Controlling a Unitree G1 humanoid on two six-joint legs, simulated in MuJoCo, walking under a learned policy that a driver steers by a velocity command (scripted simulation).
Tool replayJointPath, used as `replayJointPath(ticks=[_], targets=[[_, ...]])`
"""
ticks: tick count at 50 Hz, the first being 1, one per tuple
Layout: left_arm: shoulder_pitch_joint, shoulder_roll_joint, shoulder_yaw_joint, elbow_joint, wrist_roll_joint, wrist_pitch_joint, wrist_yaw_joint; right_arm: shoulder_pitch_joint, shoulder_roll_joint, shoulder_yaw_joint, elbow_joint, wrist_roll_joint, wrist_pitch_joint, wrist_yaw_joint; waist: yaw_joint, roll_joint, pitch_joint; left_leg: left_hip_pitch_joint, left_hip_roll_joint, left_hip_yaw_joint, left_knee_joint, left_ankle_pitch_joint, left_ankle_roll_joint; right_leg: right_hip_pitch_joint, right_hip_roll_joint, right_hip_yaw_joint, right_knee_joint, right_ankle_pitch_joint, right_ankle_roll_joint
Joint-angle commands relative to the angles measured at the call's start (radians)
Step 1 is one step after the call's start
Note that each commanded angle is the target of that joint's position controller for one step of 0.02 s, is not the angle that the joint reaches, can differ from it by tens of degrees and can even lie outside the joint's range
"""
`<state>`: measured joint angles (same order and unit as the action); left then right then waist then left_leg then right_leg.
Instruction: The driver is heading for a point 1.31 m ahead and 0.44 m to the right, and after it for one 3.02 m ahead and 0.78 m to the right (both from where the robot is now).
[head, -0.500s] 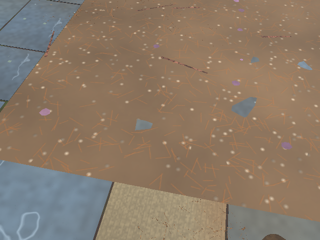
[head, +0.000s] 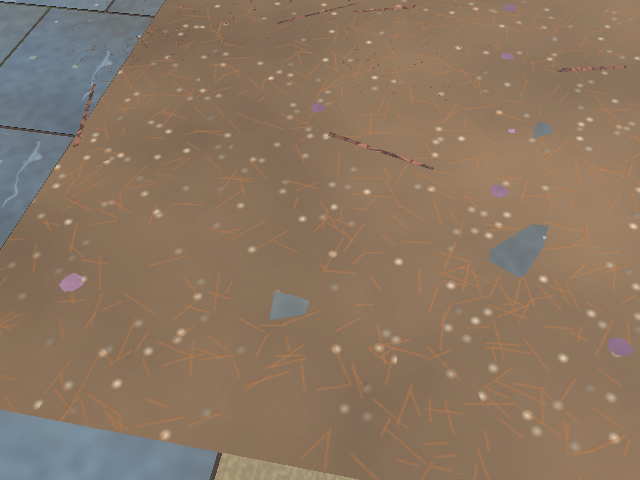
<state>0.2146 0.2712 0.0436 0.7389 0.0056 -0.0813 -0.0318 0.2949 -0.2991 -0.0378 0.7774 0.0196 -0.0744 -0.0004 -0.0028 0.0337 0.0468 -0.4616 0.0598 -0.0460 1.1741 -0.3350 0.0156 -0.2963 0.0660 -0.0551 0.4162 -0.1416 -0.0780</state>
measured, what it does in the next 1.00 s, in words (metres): walks ahead, turning right: left foot, then right foot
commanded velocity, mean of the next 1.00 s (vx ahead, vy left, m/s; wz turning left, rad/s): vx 0.50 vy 0.00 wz -0.28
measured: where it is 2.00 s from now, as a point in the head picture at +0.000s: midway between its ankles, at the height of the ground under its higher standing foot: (442, 271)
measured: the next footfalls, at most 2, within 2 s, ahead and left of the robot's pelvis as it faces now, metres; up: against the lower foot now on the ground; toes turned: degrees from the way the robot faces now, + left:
left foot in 0.36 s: +0.37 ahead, +0.16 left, +0.00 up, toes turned +0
right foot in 0.92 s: +0.62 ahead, -0.12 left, +0.00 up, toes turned -20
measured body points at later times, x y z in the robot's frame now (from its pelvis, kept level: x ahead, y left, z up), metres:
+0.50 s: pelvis +0.28 +0.07 +0.00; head +0.31 +0.08 +0.45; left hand +0.34 +0.35 -0.13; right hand +0.42 -0.20 -0.09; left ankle +0.33 +0.16 -0.74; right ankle +0.17 -0.08 -0.65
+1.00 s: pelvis +0.53 -0.02 -0.02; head +0.57 -0.05 +0.43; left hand +0.78 +0.18 -0.11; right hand +0.51 -0.32 -0.14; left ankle +0.42 +0.16 -0.64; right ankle +0.58 -0.11 -0.74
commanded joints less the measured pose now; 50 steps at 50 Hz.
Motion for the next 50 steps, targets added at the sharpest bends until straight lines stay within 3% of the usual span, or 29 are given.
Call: replayJointPath(ticks=[1,4,8,13,16,17,18,19,20,21,22,23,24,26,29,31,35,39,41,42,44,45,46,47,48,49,50], targets=[[-0.004,0.106,0.027,-0.041,-0.006,-0.032,0.000,0.064,-0.060,-0.020,-0.049,-0.009,0.008,-0.006,-0.029,-0.096,-0.065,-0.113,0.079,-0.033,-0.047,0.063,-0.021,0.100,-0.279,0.292,-0.270,0.124,-0.196],[0.027,0.136,0.035,-0.012,-0.006,-0.033,0.010,-0.049,-0.053,-0.015,-0.088,-0.021,0.011,-0.010,-0.007,-0.083,-0.011,-0.184,0.092,-0.023,-0.202,0.211,-0.046,0.084,-0.261,0.221,-0.308,0.149,-0.190],[0.085,0.166,0.039,0.017,-0.018,-0.020,0.020,-0.199,-0.028,-0.003,-0.122,-0.016,-0.007,0.006,0.050,-0.071,0.011,-0.139,0.055,0.013,-0.480,0.424,-0.042,0.111,-0.223,0.137,-0.303,0.153,-0.142],[0.173,0.191,0.044,0.070,-0.028,0.006,0.023,-0.328,-0.047,-0.006,-0.173,-0.002,-0.019,0.034,0.091,-0.078,0.031,-0.165,0.024,0.014,-0.623,0.381,-0.011,0.276,-0.295,0.166,-0.238,0.150,-0.128],[0.172,0.207,0.050,0.084,-0.030,0.024,0.031,-0.290,-0.076,-0.018,-0.175,-0.005,-0.025,0.043,0.050,-0.102,0.000,-0.070,-0.006,0.029,-0.675,0.262,0.028,0.343,-0.319,0.189,-0.142,0.295,-0.099],[0.151,0.210,0.048,0.083,-0.030,0.030,0.032,-0.199,-0.099,-0.033,-0.153,-0.008,-0.028,0.040,-0.010,-0.101,-0.050,0.069,-0.036,0.054,-0.713,0.256,0.049,0.326,-0.288,0.170,-0.035,0.435,-0.080],[0.149,0.180,0.035,0.077,-0.021,0.031,0.033,-0.042,-0.152,-0.058,-0.111,-0.013,-0.029,0.029,-0.081,-0.081,-0.163,0.317,-0.018,0.042,-0.703,0.282,0.083,0.238,-0.231,0.136,0.157,0.456,-0.050],[0.155,0.107,0.006,0.042,0.009,0.026,0.034,0.145,-0.237,-0.079,-0.088,-0.026,-0.025,0.016,-0.139,0.064,-0.341,0.631,0.203,-0.195,-0.665,0.324,0.145,0.020,-0.146,0.086,0.497,0.127,-0.007],[0.284,0.024,-0.014,0.037,-0.020,0.007,0.029,0.152,-0.266,-0.083,-0.075,-0.031,-0.018,0.022,-0.068,0.308,-0.439,0.864,0.371,-0.622,-0.797,0.090,0.275,-0.327,-0.002,0.124,0.766,-0.445,0.039],[0.210,0.149,0.015,0.053,-0.046,-0.002,0.029,0.127,-0.156,-0.059,-0.087,-0.023,-0.018,0.022,-0.111,0.155,-0.341,0.787,0.339,-0.593,-0.851,-0.026,0.236,-0.424,-0.056,0.215,0.859,-0.425,0.039],[0.127,0.181,0.029,0.027,-0.058,-0.005,0.028,0.067,-0.119,-0.046,-0.089,-0.019,-0.019,0.019,-0.100,0.106,-0.210,0.663,0.310,-0.434,-0.870,0.008,0.196,-0.457,-0.098,0.196,0.856,-0.326,0.034],[0.090,0.164,0.028,0.022,-0.050,-0.002,0.033,0.003,-0.098,-0.039,-0.091,-0.023,-0.022,0.020,-0.067,0.042,-0.146,0.542,0.268,-0.332,-0.900,0.099,0.177,-0.420,-0.141,0.175,0.821,-0.242,0.043],[0.078,0.152,0.033,0.021,-0.038,0.006,0.034,-0.042,-0.072,-0.033,-0.089,-0.025,-0.026,0.022,-0.042,0.044,-0.092,0.456,0.231,-0.246,-0.935,0.166,0.167,-0.393,-0.166,0.175,0.772,-0.184,0.052],[0.119,0.112,0.032,0.033,-0.040,0.029,0.031,-0.073,-0.057,-0.034,-0.077,-0.035,-0.041,0.021,-0.004,0.072,-0.074,0.363,0.199,-0.137,-0.993,0.257,0.161,-0.309,-0.189,0.171,0.749,-0.118,0.067],[0.089,0.082,0.032,0.014,-0.035,0.053,0.035,-0.078,-0.078,-0.045,-0.048,-0.036,-0.055,0.015,0.010,0.041,-0.029,0.331,0.197,-0.018,-1.032,0.385,0.172,-0.357,-0.196,0.176,0.699,-0.045,0.085],[0.045,0.076,0.031,-0.006,-0.032,0.054,0.032,-0.067,-0.090,-0.050,-0.031,-0.038,-0.051,0.007,0.002,0.028,-0.009,0.352,0.190,0.046,-1.044,0.418,0.171,-0.399,-0.194,0.180,0.604,0.039,0.093],[-0.074,0.051,0.019,-0.049,-0.027,0.043,0.006,-0.047,-0.122,-0.058,-0.009,-0.031,-0.036,-0.007,-0.041,0.010,0.024,0.388,0.177,0.157,-1.056,0.431,0.149,-0.375,-0.183,0.106,0.374,0.192,0.082],[-0.188,0.045,0.012,-0.113,-0.027,0.043,-0.018,0.015,-0.151,-0.070,0.027,-0.013,-0.009,-0.011,-0.079,-0.003,0.060,0.517,0.221,0.203,-1.019,0.486,0.141,-0.416,-0.171,0.051,0.258,0.151,0.048],[-0.201,0.057,0.018,-0.138,-0.028,0.045,-0.028,0.013,-0.167,-0.076,0.033,-0.003,0.006,-0.013,-0.063,0.010,0.052,0.571,0.235,0.227,-0.958,0.627,0.125,-0.393,-0.147,0.017,0.228,0.075,0.019],[-0.185,0.071,0.025,-0.144,-0.027,0.048,-0.030,0.001,-0.181,-0.080,0.030,0.001,0.013,-0.016,-0.043,0.028,0.027,0.586,0.234,0.243,-0.902,0.786,0.114,-0.342,-0.118,-0.012,0.224,0.026,0.000],[-0.055,0.121,0.055,-0.126,-0.029,0.056,-0.028,-0.021,-0.207,-0.088,0.022,0.008,0.029,-0.023,0.043,0.059,-0.066,0.582,0.220,0.267,-0.685,1.066,0.091,-0.151,-0.041,-0.064,0.223,-0.063,-0.047],[0.101,0.170,0.086,-0.087,-0.031,0.059,-0.018,-0.041,-0.202,-0.084,0.016,0.013,0.033,-0.025,0.132,0.038,-0.145,0.494,0.183,0.290,-0.477,1.034,0.060,0.078,0.000,-0.063,0.151,-0.006,-0.085],[0.248,0.256,0.119,-0.052,-0.033,0.071,0.005,-0.022,-0.155,-0.065,-0.002,-0.010,0.024,-0.027,0.183,-0.079,-0.230,0.241,0.131,0.287,-0.168,0.674,0.013,0.380,-0.108,0.141,0.120,0.004,-0.143],[0.193,0.348,0.125,-0.069,-0.037,0.058,0.008,0.073,-0.009,-0.020,-0.056,-0.041,-0.005,-0.010,0.041,-0.309,-0.317,-0.199,-0.088,0.158,0.159,-0.250,-0.044,0.673,-0.349,0.723,0.012,-0.171,-0.336],[0.213,0.257,0.099,-0.095,-0.030,0.041,0.001,-0.044,-0.097,-0.031,-0.067,-0.004,-0.045,0.005,0.125,-0.175,-0.393,-0.304,-0.079,-0.050,0.238,-0.259,-0.025,0.696,-0.393,0.873,-0.124,-0.271,-0.343],[0.173,0.208,0.084,-0.089,-0.022,0.025,-0.002,-0.131,-0.137,-0.042,-0.098,0.029,-0.064,0.012,0.124,-0.129,-0.242,-0.368,-0.034,-0.047,0.201,-0.154,0.000,0.588,-0.370,0.730,-0.146,-0.195,-0.292],[0.111,0.182,0.075,-0.094,-0.026,0.018,-0.002,-0.136,-0.126,-0.038,-0.095,0.016,-0.073,0.005,0.074,-0.048,-0.159,-0.324,0.011,-0.044,0.111,-0.065,0.008,0.441,-0.324,0.608,-0.141,-0.085,-0.255]])
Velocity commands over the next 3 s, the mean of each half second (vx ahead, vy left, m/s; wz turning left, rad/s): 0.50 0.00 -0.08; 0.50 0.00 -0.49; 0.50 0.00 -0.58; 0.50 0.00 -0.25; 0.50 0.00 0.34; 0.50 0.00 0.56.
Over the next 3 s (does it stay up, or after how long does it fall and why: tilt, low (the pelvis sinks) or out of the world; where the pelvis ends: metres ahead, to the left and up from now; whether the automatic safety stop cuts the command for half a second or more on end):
stays up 1.45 -0.64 -0.01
